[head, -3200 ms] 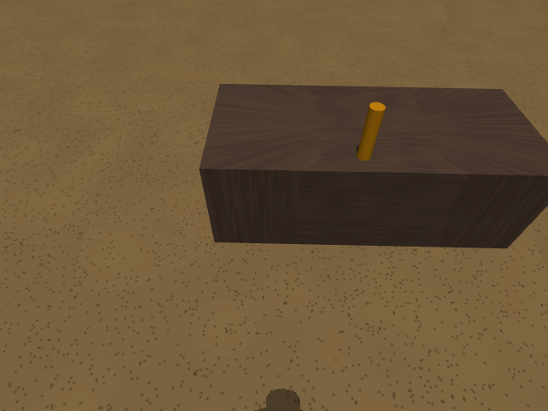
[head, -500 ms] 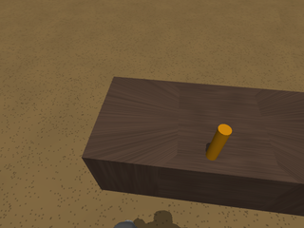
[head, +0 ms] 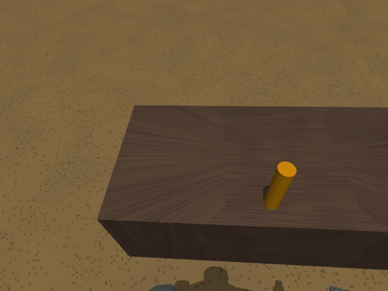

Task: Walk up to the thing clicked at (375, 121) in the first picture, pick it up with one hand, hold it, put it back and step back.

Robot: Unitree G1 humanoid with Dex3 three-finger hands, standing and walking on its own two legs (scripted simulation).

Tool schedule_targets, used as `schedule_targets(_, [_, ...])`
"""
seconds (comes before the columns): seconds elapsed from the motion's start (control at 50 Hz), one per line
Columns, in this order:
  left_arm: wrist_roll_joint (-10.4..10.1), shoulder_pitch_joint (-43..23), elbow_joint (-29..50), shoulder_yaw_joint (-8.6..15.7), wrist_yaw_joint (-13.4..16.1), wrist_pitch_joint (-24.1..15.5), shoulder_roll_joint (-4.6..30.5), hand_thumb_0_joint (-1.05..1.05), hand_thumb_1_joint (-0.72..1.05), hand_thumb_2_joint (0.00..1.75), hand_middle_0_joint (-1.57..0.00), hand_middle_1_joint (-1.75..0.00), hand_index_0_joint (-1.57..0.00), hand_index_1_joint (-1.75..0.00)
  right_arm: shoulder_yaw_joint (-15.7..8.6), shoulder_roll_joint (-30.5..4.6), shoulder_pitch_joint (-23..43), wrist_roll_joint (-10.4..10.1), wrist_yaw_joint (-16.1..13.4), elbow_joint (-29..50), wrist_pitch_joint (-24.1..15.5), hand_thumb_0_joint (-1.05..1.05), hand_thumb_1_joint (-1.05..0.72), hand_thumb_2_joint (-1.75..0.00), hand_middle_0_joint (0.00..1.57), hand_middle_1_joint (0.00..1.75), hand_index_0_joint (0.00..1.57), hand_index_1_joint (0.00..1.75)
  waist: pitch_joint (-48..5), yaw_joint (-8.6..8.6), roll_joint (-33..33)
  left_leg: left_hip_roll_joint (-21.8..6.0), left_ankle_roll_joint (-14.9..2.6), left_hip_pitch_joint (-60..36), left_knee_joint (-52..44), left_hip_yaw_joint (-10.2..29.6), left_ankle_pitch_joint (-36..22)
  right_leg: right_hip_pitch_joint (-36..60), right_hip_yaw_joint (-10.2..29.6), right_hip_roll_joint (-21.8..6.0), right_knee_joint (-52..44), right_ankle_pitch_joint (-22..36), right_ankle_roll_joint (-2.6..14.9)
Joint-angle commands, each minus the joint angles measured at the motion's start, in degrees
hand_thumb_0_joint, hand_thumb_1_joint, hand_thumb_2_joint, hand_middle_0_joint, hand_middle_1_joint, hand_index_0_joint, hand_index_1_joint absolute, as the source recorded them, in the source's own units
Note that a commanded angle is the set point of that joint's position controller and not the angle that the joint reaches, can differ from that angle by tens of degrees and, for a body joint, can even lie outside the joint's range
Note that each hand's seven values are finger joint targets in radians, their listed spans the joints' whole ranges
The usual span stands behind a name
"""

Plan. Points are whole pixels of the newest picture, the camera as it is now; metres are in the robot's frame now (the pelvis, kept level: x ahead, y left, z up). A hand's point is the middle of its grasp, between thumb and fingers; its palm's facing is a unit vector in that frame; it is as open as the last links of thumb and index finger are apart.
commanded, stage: walk up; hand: right
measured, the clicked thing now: (278, 187) +0.47 -0.21 -0.20
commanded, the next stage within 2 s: stand in 1.50 s
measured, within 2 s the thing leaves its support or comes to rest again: neither
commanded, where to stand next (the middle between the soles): +0.08 +0.00 m, yaw +0 degrees
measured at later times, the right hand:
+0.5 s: hand out of the picture +0.04 -0.25 -0.12, palm faces -0.04 +0.92 -0.38, open 7.4 cm
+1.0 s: hand out of the picture +0.11 -0.25 -0.13, palm faces -0.06 +0.94 -0.34, open 7.4 cm
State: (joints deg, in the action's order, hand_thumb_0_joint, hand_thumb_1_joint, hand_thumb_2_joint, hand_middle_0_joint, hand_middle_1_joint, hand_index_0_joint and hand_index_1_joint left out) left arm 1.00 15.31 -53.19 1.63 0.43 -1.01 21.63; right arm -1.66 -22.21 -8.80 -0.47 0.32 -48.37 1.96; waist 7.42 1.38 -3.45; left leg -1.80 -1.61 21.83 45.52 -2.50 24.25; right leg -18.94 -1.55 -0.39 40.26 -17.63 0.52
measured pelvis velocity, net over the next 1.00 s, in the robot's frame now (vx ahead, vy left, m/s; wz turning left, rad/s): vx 0.01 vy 0.00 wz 0.02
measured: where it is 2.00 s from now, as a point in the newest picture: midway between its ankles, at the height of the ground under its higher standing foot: outside the picture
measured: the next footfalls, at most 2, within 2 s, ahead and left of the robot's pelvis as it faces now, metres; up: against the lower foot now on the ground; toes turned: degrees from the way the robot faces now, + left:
left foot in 0.16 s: +0.02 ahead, +0.14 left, +0.00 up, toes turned +0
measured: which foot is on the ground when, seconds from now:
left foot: up 0.00-0.14, down 0.16-1.00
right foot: down 0.00-1.00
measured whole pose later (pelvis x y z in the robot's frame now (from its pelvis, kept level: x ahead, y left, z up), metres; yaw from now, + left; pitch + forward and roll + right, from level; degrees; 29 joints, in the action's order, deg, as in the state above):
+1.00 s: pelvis +0.01 +0.00 +0.03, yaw +1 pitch -2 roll +0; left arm 0.2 5.2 -66.0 1.1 -0.8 -0.2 19.0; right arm 0.0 -20.5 -4.7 0.4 0.2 -63.9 -0.9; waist 2.7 1.3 -0.9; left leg -1.7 1.7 5.1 21.0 1.4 13.7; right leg -10.1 -2.4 -1.5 21.0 -8.6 -0.5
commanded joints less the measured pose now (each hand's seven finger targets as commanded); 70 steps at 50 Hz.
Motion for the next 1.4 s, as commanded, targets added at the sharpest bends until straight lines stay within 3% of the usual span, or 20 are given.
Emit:
schedule_targets(0.0, [0.4, -5.0, 5.1, 3.7, 0.8, -1.7, 16.1, 0.0, 0.9, 0.9, -0.2, -0.3, -0.2, -0.3, -3.5, -11.3, -0.9, -0.3, -0.5, 1.5, -1.2, 0.0, -0.9, -0.9, 0.2, 0.3, 0.2, 0.3, -3.7, -1.45, 14.0, 0.5, -0.44, -3.4, 6.5, 5.0, 7.6, -6.2, 20.7, -17.1, -18.8, 10.8, 12.66])
schedule_targets(0.04, [0.7, -4.9, 4.3, 3.4, 1.0, -2.0, 14.6, 0.0, 0.9, 0.9, -0.2, -0.3, -0.2, -0.3, -3.0, -9.6, -1.5, -0.5, -0.4, 0.0, -1.7, 0.0, -0.9, -0.9, 0.2, 0.3, 0.2, 0.3, -6.8, -1.28, 15.0, 1.0, -0.09, -1.6, 3.0, 4.0, 3.9, 1.0, 16.0, -13.8, -15.7, 16.3, 10.25])
schedule_targets(0.08, [0.6, -6.1, 4.1, 2.9, 0.7, -1.6, 14.1, 0.0, 0.9, 0.9, -0.2, -0.3, -0.2, -0.3, -2.3, -8.9, -2.6, -0.2, -0.4, -1.7, -2.6, 0.0, -0.9, -0.9, 0.2, 0.3, 0.2, 0.3, -10.0, -1.6, 14.8, 1.2, 0.61, -6.0, -9.4, 2.3, -0.2, 4.0, 12.9, -11.3, -12.4, 16.7, 8.29])
schedule_targets(0.1, [0.2, -6.3, 4.0, 2.7, 0.5, -1.2, 13.3, 0.0, 0.9, 0.9, -0.2, -0.3, -0.2, -0.3, -2.2, -8.7, -3.2, 0.1, -0.5, -2.8, -3.1, 0.0, -0.9, -0.9, 0.2, 0.3, 0.2, 0.3, -11.4, -1.7, 13.5, 1.6, 1.14, -8.5, -15.4, 2.0, -4.8, 5.7, 10.9, -10.1, -10.4, 17.0, 6.94])
schedule_targets(0.12, [0.0, -7.3, 4.2, 2.6, 0.3, -0.8, 13.0, 0.0, 0.9, 0.9, -0.2, -0.3, -0.2, -0.3, -2.4, -9.1, -4.5, 0.6, -0.8, -3.8, -3.7, 0.0, -0.9, -0.9, 0.2, 0.3, 0.2, 0.3, -13.4, -2.55, 13.2, 0.6, 0.55, -12.0, -19.7, 3.0, -9.7, 5.3, 10.1, -10.3, -8.3, 18.1, 5.9])
schedule_targets(0.14, [-0.5, -7.1, 4.2, 2.2, 0.1, -0.6, 11.4, 0.0, 0.9, 0.9, -0.2, -0.3, -0.2, -0.3, -2.7, -10.5, -4.2, 1.2, -1.1, -4.4, -4.1, 0.0, -0.9, -0.9, 0.2, 0.3, 0.2, 0.3, -14.5, -1.98, 10.5, -2.0, -0.38, -14.5, -21.8, 6.6, -12.8, 4.3, 8.9, -9.3, -6.5, 17.2, 4.39])
schedule_targets(0.16, [-1.0, -6.5, 4.2, 1.7, -0.1, -0.3, 9.6, 0.0, 0.9, 0.9, -0.2, -0.3, -0.2, -0.3, -2.9, -12.3, -2.9, 2.0, -1.4, -4.1, -4.7, 0.0, -0.9, -0.9, 0.2, 0.3, 0.2, 0.3, -14.1, -0.78, 4.9, -8.3, -2.42, -15.6, -24.2, 16.1, -17.0, 0.1, 6.9, -6.3, -3.2, 11.6, 2.21])
schedule_targets(0.18, [-1.2, -5.2, 2.4, 1.5, -0.2, 0.1, 9.3, 0.0, 0.9, 0.9, -0.2, -0.3, -0.2, -0.3, -3.0, -14.5, 2.9, 1.3, -1.1, -3.5, -4.9, 0.0, -0.9, -0.9, 0.2, 0.3, 0.2, 0.3, -10.9, 1.78, 1.4, -11.9, -5.12, -10.2, -23.1, 18.7, -12.3, 1.3, 3.9, -3.1, -7.4, 0.2, 0.92])
schedule_targets(0.2, [-0.5, -5.8, 0.4, 2.0, -0.1, 0.1, 11.0, 0.0, 0.9, 0.9, -0.2, -0.3, -0.2, -0.3, -2.8, -14.2, 4.7, 0.9, -0.8, -4.1, -4.7, 0.0, -0.9, -0.9, 0.2, 0.3, 0.2, 0.3, -9.4, 1.62, 1.1, -11.0, -5.06, -3.8, -22.1, 16.3, -8.7, 8.0, 4.2, -3.7, -10.3, -1.7, 1.23])
schedule_targets(0.22, [-0.1, -6.7, -0.1, 2.2, -0.1, -0.4, 12.1, 0.0, 0.9, 0.9, -0.2, -0.3, -0.2, -0.3, -1.9, -12.1, 4.7, 0.7, -0.6, -4.8, -4.5, 0.0, -0.9, -0.9, 0.2, 0.3, 0.2, 0.3, -8.7, 1.59, 3.3, -7.9, -2.81, -1.5, -21.3, 12.2, -7.2, 10.6, 6.9, -5.7, -14.5, 0.4, 1.88])
schedule_targets(0.24, [-0.1, -9.1, 0.1, 2.3, -0.5, -0.6, 12.6, 0.0, 0.9, 0.9, -0.2, -0.3, -0.2, -0.3, -1.5, -11.1, 3.2, 0.9, -0.5, -5.5, -4.5, 0.0, -0.9, -0.9, 0.2, 0.3, 0.2, 0.3, -8.3, -0.02, 4.4, -4.2, -1.5, -2.0, -22.1, 9.1, -3.4, 9.4, 9.3, -6.9, -15.5, -0.2, 2.69])
schedule_targets(0.26, [-0.4, -10.2, 0.2, 2.3, -0.7, -0.5, 12.5, 0.0, 0.9, 0.9, -0.2, -0.3, -0.2, -0.3, -1.1, -11.0, 1.5, 1.1, -0.5, -6.4, -4.6, 0.0, -0.9, -0.9, 0.2, 0.3, 0.2, 0.3, -8.1, -0.53, 2.7, -3.5, -0.96, -3.2, -23.5, 8.4, -1.0, 7.9, 9.7, -7.7, -15.4, -2.2, 3.46])
schedule_targets(0.3, [-0.7, -10.3, -1.2, 2.0, -0.9, -0.3, 11.8, 0.0, 0.9, 0.9, -0.2, -0.3, -0.2, -0.3, -1.1, -11.7, 2.1, 1.4, -0.4, -8.0, -4.8, 0.0, -0.9, -0.9, 0.2, 0.3, 0.2, 0.3, -5.4, 0.1, -0.4, -4.6, -0.8, -2.3, -26.5, 11.0, 2.2, 6.5, 7.6, -6.2, -15.9, -4.2, 2.84])
schedule_targets(0.34, [-0.7, -10.3, -2.7, 1.7, -1.0, -0.2, 11.3, 0.0, 0.9, 0.9, -0.2, -0.3, -0.2, -0.3, -0.9, -11.7, 4.1, 1.4, -0.2, -8.5, -4.8, 0.0, -0.9, -0.9, 0.2, 0.3, 0.2, 0.3, -4.4, 0.71, -0.9, -5.5, -1.02, -1.5, -28.1, 11.7, 2.0, 7.7, 6.3, -5.2, -17.0, -1.8, 2.33])
schedule_targets(0.46, [-0.9, -11.8, -5.4, 1.5, -1.4, -0.4, 10.7, 0.0, 0.9, 0.9, -0.2, -0.3, -0.2, -0.3, -0.6, -11.7, 3.6, 1.3, -0.6, -10.3, -5.3, 0.0, -0.9, -0.9, 0.2, 0.3, 0.2, 0.3, -5.3, 0.16, -0.9, -5.8, -0.51, -4.8, -30.0, 10.4, -4.9, 10.5, 5.5, -5.5, -19.0, 5.2, 1.68])
schedule_targets(0.58, [-0.8, -12.4, -7.6, 1.3, -1.3, -0.6, 10.3, 0.0, 0.9, 0.9, -0.2, -0.3, -0.2, -0.3, -0.8, -11.3, 3.8, 1.0, -0.8, -11.4, -5.1, 0.0, -0.9, -0.9, 0.2, 0.3, 0.2, 0.3, -7.4, -0.65, 1.7, -5.3, -0.28, -8.8, -28.8, 8.8, -9.4, 10.8, 6.0, -6.3, -21.2, 7.3, 1.11])
schedule_targets(0.72, [-0.9, -12.5, -9.0, 1.3, -0.9, -0.9, 10.3, 0.0, 0.9, 0.9, -0.2, -0.3, -0.2, -0.3, -0.8, -10.7, 3.9, 0.5, -1.0, -12.1, -4.6, 0.0, -0.9, -0.9, 0.2, 0.3, 0.2, 0.3, -10.7, -1.15, 5.1, -4.9, 0.09, -13.8, -26.5, 7.1, -19.5, 12.6, 5.8, -7.7, -21.4, 16.9, 0.97])
schedule_targets(0.98, [-0.6, -13.6, -9.3, 1.9, -0.5, -0.5, 9.9, 0.0, 0.9, 0.9, -0.2, -0.3, -0.2, -0.3, -1.0, -10.2, 5.3, 0.8, -1.0, -13.1, -4.1, 0.0, -0.9, -0.9, 0.2, 0.3, 0.2, 0.3, -10.0, -1.15, 4.5, -5.3, 0.57, -14.4, -28.2, 6.8, -21.8, 13.8, 4.6, -7.7, -22.2, 16.9, 0.74])
schedule_targets(1.18, [-0.3, -14.1, -9.0, 2.1, -0.6, -0.2, 9.8, 0.0, 0.9, 0.9, -0.2, -0.3, -0.2, -0.3, -0.8, -10.0, 6.0, 1.0, -1.1, -13.1, -4.2, 0.0, -0.9, -0.9, 0.2, 0.3, 0.2, 0.3, -8.6, -0.94, 3.1, -4.9, 0.55, -12.4, -29.7, 7.0, -17.9, 14.3, 4.5, -7.2, -22.8, 14.1, 0.41])
schedule_targets(1.38, [-0.5, -14.0, -8.7, 2.2, -0.7, -0.1, 9.5, 0.0, 0.9, 0.9, -0.2, -0.3, -0.2, -0.3, -0.8, -10.4, 5.1, 1.1, -1.2, -13.2, -4.3, 0.0, -0.9, -0.9, 0.2, 0.3, 0.2, 0.3, -9.5, -0.88, 3.1, -5.0, 0.4, -12.8, -29.6, 7.1, -18.9, 15.4, 4.4, -7.1, -22.4, 14.7, 0.69])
